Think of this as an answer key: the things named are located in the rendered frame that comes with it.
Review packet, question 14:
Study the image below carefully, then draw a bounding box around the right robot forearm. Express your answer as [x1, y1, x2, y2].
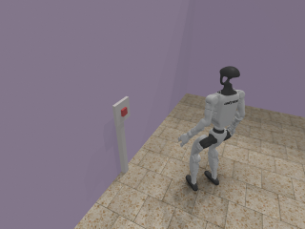
[230, 116, 244, 130]

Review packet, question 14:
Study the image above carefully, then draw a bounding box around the left robot thigh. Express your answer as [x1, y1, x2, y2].
[191, 135, 214, 163]

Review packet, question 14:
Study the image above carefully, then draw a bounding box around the robot right upper arm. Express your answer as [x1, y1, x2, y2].
[234, 90, 245, 118]

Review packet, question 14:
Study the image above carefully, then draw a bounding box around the left robot hand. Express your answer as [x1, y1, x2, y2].
[178, 134, 190, 147]

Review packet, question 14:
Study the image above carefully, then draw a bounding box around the right robot hand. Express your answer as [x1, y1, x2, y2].
[227, 125, 235, 137]

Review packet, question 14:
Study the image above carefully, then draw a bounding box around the robot left upper arm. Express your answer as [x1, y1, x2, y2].
[202, 94, 219, 127]

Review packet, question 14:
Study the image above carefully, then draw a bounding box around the panel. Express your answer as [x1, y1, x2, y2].
[112, 96, 131, 174]

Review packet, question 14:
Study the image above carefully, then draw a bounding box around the left robot forearm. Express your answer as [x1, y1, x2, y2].
[186, 118, 206, 139]

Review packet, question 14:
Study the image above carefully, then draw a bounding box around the button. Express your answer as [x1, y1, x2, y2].
[121, 107, 128, 117]

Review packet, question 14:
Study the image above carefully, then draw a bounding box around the robot left shin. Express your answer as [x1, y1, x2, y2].
[189, 155, 199, 184]

